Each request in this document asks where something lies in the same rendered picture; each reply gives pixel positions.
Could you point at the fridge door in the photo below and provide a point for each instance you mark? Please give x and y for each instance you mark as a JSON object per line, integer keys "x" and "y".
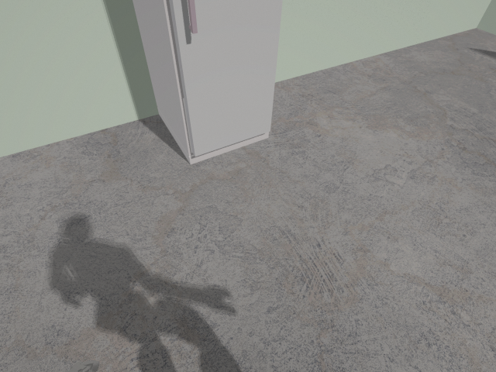
{"x": 228, "y": 68}

